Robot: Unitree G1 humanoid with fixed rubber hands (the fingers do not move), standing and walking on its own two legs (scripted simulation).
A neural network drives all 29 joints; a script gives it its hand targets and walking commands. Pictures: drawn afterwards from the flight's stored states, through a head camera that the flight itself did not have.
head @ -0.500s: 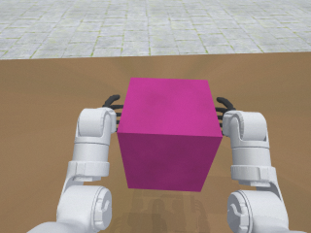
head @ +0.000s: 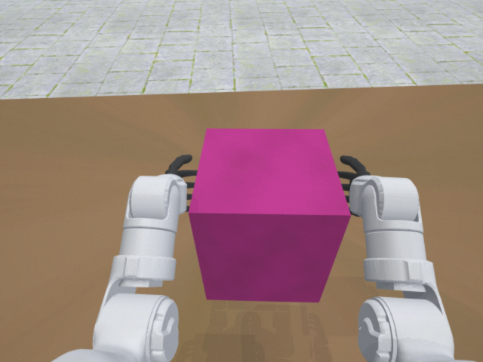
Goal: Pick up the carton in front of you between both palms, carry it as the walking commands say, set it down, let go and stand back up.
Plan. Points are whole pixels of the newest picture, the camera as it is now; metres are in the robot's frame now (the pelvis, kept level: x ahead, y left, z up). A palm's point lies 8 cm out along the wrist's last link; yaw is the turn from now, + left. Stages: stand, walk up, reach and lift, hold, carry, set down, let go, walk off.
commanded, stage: carry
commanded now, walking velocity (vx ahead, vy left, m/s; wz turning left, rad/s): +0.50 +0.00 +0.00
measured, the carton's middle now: (263, 216) +0.36 +0.00 +0.04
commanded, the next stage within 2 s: none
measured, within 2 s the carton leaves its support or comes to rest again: neither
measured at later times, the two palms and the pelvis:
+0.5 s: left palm (181, 127) +0.60 +0.20 +0.06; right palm (307, 134) +0.59 -0.11 +0.06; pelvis +0.24 +0.06 -0.03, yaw +0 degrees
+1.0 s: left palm (202, 83) +0.88 +0.19 +0.02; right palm (297, 82) +0.90 -0.11 +0.02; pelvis +0.54 +0.02 -0.07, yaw +1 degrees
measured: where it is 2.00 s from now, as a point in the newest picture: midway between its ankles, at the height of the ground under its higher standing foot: (254, 254)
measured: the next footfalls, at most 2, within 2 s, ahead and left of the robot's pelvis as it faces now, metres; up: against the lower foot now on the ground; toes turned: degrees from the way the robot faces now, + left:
left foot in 0.24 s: +0.25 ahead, +0.12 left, -0.04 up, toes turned +5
right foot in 0.74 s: +0.56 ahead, -0.03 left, -0.08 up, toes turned -3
